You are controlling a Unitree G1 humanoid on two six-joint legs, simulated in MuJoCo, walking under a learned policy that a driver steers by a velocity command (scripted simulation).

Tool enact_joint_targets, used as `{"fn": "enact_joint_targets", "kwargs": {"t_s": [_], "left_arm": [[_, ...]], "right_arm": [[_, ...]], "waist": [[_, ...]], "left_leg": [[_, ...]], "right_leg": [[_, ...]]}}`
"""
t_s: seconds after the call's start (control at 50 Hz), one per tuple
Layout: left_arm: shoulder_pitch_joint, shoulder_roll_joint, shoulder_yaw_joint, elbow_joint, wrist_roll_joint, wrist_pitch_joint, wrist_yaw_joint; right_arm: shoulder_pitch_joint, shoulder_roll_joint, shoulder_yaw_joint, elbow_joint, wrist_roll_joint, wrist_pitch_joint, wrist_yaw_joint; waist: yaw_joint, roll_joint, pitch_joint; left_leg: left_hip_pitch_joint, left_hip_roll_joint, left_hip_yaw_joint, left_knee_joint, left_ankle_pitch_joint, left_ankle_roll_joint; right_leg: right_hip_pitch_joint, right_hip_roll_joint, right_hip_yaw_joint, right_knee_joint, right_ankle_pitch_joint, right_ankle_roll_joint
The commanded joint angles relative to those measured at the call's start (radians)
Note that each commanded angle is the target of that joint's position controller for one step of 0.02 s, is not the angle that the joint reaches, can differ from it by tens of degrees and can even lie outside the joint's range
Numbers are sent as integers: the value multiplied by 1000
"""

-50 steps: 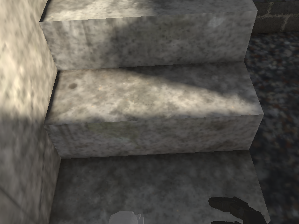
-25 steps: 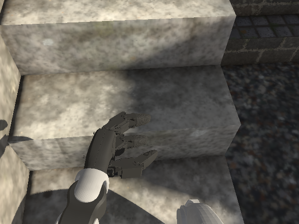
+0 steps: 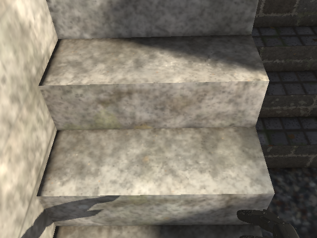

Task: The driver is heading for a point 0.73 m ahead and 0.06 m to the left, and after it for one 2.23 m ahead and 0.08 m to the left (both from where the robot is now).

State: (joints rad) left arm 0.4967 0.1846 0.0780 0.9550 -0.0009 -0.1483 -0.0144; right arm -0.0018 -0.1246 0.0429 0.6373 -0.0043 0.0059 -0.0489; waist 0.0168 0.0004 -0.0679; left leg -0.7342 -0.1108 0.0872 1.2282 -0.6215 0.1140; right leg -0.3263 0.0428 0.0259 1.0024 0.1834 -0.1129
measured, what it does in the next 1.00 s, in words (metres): climbs, turning left: right foot 0.20 m higher, then left foot 0.19 m higher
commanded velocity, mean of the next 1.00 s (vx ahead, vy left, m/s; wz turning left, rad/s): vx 0.91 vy -0.13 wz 0.34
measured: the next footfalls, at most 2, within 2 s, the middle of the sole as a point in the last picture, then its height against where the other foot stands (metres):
right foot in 0.28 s outside the picture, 0.20 m higher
left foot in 0.72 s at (137, 160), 0.19 m higher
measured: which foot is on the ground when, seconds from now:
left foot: down 0.00-0.32, up 0.34-0.70, down 0.72-1.00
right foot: up 0.00-0.26, down 0.28-0.72, up 0.74-1.00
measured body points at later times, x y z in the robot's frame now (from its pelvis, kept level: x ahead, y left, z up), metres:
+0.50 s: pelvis +0.33 -0.03 +0.28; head +0.31 -0.02 +0.73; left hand +0.37 +0.23 +0.14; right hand +0.53 -0.26 +0.22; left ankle +0.28 +0.09 -0.08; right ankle +0.32 -0.15 -0.43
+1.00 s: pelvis +0.62 +0.06 +0.50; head +0.65 +0.12 +0.94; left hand +0.80 +0.27 +0.41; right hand +0.72 -0.23 +0.41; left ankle +0.54 +0.11 -0.24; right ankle +0.71 -0.05 +0.12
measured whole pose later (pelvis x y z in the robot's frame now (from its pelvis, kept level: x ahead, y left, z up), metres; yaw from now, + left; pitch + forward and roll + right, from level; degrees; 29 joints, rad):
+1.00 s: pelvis +0.62 +0.06 +0.50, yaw +17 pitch +2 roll -3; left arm 0.04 0.08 -0.04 0.50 0.01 0.02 -0.04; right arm 0.40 -0.27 -0.06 0.85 -0.01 -0.05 -0.13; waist -0.01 -0.09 0.06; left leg -0.19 -0.10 -0.16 0.55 -0.33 0.09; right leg -1.30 0.05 -0.02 2.27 -0.30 -0.05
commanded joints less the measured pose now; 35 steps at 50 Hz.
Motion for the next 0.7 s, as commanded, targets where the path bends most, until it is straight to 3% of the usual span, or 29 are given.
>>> {"fn": "enact_joint_targets", "kwargs": {"t_s": [0.02,0.04,0.06,0.1,0.14,0.16,0.18,0.2,0.22,0.24,0.26,0.28,0.3,0.32,0.34,0.36,0.38,0.4,0.44,0.48,0.5,0.54,0.58,0.6,0.62,0.64,0.66,0.68,0.7], "left_arm": [[-261,-11,-9,-310,88,-10,-43],[-272,-61,-38,-330,94,-8,-40],[-333,-110,-74,-368,105,-19,-31],[-292,-83,-79,-352,87,6,-28],[-332,-25,-71,-369,75,37,-11],[-386,-15,-62,-402,71,45,-1],[-424,-27,-70,-438,67,58,5],[-536,-41,-97,-501,85,65,-4],[-678,-22,-103,-561,89,63,-8],[-690,-28,-135,-579,39,68,-25],[-528,5,-114,-508,3,83,-34],[-279,49,-81,-476,-16,82,-14],[-32,110,-37,-433,-10,106,-16],[7,162,-8,-369,48,96,-20],[40,238,27,-349,62,100,-1],[-84,247,40,-357,60,93,-10],[-166,161,28,-336,37,87,-18],[-170,127,11,-243,29,64,-8],[-53,33,-19,-93,59,22,-22],[-21,-29,-40,-58,64,7,-26],[-62,-4,-38,-60,68,2,-24],[-126,111,-15,-69,72,-10,-35],[-252,145,-16,-67,51,-25,-41],[-255,160,-10,-52,33,-21,-29],[-158,164,-10,-19,18,-18,-13],[-197,205,-16,-45,-21,-18,1],[-210,312,2,-64,-38,-37,32],[-247,410,42,-95,-67,-28,38],[-278,414,51,-119,-89,-19,19]], "right_arm": [[-32,-192,-105,58,-23,-38,6],[3,-157,-98,127,-16,-68,11],[87,-175,-105,187,-32,-101,16],[157,-132,-101,248,-37,-139,14],[116,-169,-96,235,-10,-152,3],[245,-214,-115,273,-23,-161,5],[300,-203,-114,312,-13,-164,10],[296,-187,-109,305,16,-157,25],[323,-166,-106,326,22,-153,17],[268,-236,-130,272,47,-145,-2],[368,-276,-120,253,77,-179,-11],[357,-357,-128,261,78,-229,1],[260,-445,-159,234,76,-233,13],[273,-425,-162,196,88,-219,26],[234,-343,-153,178,65,-207,52],[155,-298,-161,145,19,-203,46],[19,-184,-138,12,-9,-199,44],[-28,-59,-92,-80,-27,-172,37],[37,30,-54,-135,4,-123,19],[127,19,-53,-113,34,-86,39],[131,8,-59,-113,51,-73,43],[16,9,-59,-201,61,-30,20],[-60,-35,-71,-259,64,11,-30],[-108,-61,-74,-304,51,26,-53],[-115,-100,-87,-309,29,48,-64],[-36,-136,-85,-286,33,55,-55],[150,-171,-100,-207,45,54,-37],[440,-191,-119,-123,75,47,-46],[507,-233,-128,-100,51,23,-43]], "waist": [[-8,53,-2],[32,-8,114],[21,-6,160],[48,-58,167],[68,5,164],[-2,82,123],[20,107,158],[34,57,213],[-11,42,250],[-23,48,142],[-10,-9,-57],[150,66,-214],[325,132,-386],[293,-35,-469],[305,-213,-406],[250,-226,-382],[162,41,-191],[76,93,-58],[-5,73,69],[-50,103,98],[-69,71,122],[-89,-29,195],[-156,-154,281],[-183,-195,260],[-153,-160,224],[-207,-144,119],[-260,-205,-78],[-351,-315,-243],[-362,-271,-335]], "left_leg": [[234,309,-900,-786,-309,157],[178,300,-757,-749,-233,149],[247,296,-675,-764,-87,144],[351,276,-487,-805,140,109],[336,265,-387,-876,314,91],[524,326,-424,-905,486,116],[595,309,-361,-904,448,96],[461,239,-242,-987,419,37],[371,213,-207,-1099,683,54],[143,181,-108,-1276,761,90],[108,254,-142,-1175,1621,118],[209,349,-136,-945,2268,151],[422,380,-136,-682,2402,144],[260,268,-144,-412,2081,107],[170,106,-124,-12,1428,65],[150,-25,-199,610,848,1],[13,-6,-312,950,735,-31],[-169,35,-306,1060,640,-8],[-438,44,-279,1289,346,34],[-505,42,-288,1238,309,44],[-507,7,-285,1148,305,28],[-492,-34,-176,1225,262,11],[-416,-19,-129,1008,266,4],[-301,23,-72,794,317,11],[-291,47,15,673,333,5],[19,30,58,335,319,35],[291,-36,151,290,252,20],[424,-50,142,252,112,20],[502,-55,14,83,58,29]], "right_leg": [[-547,142,215,1046,-193,-12],[-678,121,207,1051,-256,-39],[-822,122,233,1153,-330,-57],[-923,79,192,1123,-448,-34],[-900,51,121,1072,-572,9],[-1062,56,88,1305,-717,2],[-1178,-9,99,1246,-758,-9],[-1075,-57,22,945,-715,-15],[-924,-73,-106,720,-768,-16],[-357,-59,-190,189,-841,7],[78,84,-316,287,-771,26],[307,78,-229,286,-612,0],[343,73,-135,85,-532,-17],[507,0,97,-57,-679,-74],[425,-224,547,-418,-1022,-153],[236,-379,882,-618,-1043,-230],[64,-388,795,-642,-830,-195],[38,-376,637,-574,-736,-151],[108,-377,359,-569,-428,-68],[148,-337,143,-534,-287,19],[114,-324,44,-568,-258,56],[-26,-329,-69,-748,-230,65],[-163,-264,-234,-886,8,76],[-188,-249,-293,-982,91,74],[-60,-246,-308,-1025,237,44],[-63,-203,-383,-1016,658,30],[26,-254,-357,-877,1360,-26],[198,-331,-308,-673,1757,-51],[270,-375,-247,-383,1696,-64]]}}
